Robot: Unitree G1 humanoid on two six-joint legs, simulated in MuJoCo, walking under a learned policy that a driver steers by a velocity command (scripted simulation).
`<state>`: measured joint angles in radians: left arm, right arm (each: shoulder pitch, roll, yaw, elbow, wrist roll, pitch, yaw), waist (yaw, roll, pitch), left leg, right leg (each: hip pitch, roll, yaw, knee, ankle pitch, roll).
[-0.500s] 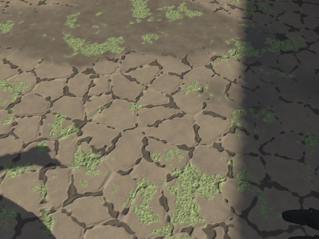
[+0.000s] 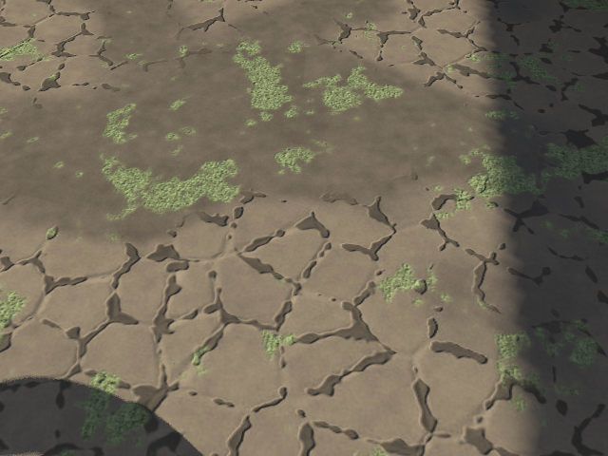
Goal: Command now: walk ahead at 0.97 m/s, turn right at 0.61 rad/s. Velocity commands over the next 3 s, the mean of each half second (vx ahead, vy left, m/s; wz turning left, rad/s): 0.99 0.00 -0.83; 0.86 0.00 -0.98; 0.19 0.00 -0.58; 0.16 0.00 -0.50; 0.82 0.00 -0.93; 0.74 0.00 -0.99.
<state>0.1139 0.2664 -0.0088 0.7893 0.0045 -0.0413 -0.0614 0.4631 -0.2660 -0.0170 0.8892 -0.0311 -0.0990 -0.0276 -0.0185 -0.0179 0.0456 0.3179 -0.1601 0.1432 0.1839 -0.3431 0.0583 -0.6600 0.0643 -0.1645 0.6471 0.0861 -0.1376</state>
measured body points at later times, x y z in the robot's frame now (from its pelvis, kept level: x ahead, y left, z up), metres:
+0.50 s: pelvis +0.48 +0.04 +0.01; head +0.51 +0.03 +0.46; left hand +0.63 +0.32 -0.10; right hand +0.58 -0.27 -0.06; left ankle +0.60 +0.15 -0.71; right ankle +0.26 +0.01 -0.61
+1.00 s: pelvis +0.83 -0.17 +0.00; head +0.87 -0.20 +0.45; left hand +1.12 -0.11 -0.13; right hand +0.69 -0.40 -0.11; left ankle +0.89 +0.00 -0.59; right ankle +0.85 -0.21 -0.71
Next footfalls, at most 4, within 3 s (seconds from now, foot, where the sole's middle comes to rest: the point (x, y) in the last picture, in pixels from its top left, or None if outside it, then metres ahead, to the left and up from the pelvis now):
0.02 right None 0.22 -0.01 -0.75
0.42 left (246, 374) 0.64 0.14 -0.75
0.86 right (402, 282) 0.88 -0.25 -0.75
1.26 left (438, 206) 1.14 -0.38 -0.75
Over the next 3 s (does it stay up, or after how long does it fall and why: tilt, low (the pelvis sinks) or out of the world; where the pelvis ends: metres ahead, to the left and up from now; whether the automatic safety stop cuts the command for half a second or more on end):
stays up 0.69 -0.89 0.01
